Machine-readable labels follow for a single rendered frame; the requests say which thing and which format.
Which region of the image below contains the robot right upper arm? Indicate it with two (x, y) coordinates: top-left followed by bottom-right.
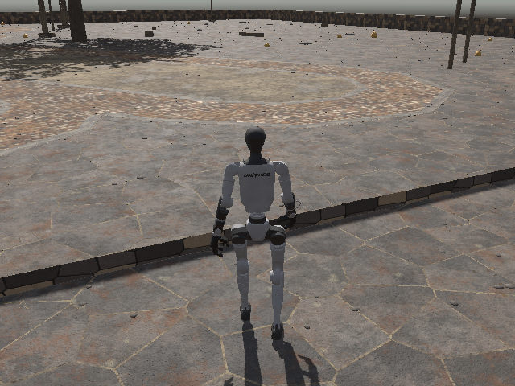
(273, 161), (294, 203)

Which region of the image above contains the robot right foot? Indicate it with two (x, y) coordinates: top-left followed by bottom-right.
(271, 320), (283, 340)

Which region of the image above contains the robot left upper arm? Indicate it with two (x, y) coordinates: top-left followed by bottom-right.
(220, 162), (240, 208)

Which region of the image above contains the robot right hand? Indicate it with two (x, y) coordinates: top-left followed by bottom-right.
(277, 214), (296, 229)

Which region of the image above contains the left robot thigh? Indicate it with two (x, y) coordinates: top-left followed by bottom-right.
(231, 224), (249, 274)

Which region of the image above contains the left robot forearm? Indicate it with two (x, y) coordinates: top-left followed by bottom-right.
(212, 196), (229, 236)

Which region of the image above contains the robot left hand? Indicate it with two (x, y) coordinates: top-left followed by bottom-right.
(210, 234), (229, 257)

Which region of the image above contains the right robot forearm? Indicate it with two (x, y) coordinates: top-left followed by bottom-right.
(284, 192), (296, 218)

